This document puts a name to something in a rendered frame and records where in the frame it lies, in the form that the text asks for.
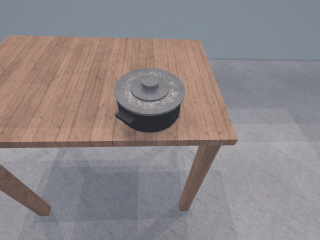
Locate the table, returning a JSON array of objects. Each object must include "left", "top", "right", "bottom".
[{"left": 0, "top": 35, "right": 238, "bottom": 216}]

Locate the lid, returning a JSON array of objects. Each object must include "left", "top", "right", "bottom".
[{"left": 114, "top": 68, "right": 185, "bottom": 116}]

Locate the knob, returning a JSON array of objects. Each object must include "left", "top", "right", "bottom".
[{"left": 141, "top": 75, "right": 159, "bottom": 90}]

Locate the pot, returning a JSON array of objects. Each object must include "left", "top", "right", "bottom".
[{"left": 115, "top": 102, "right": 181, "bottom": 133}]

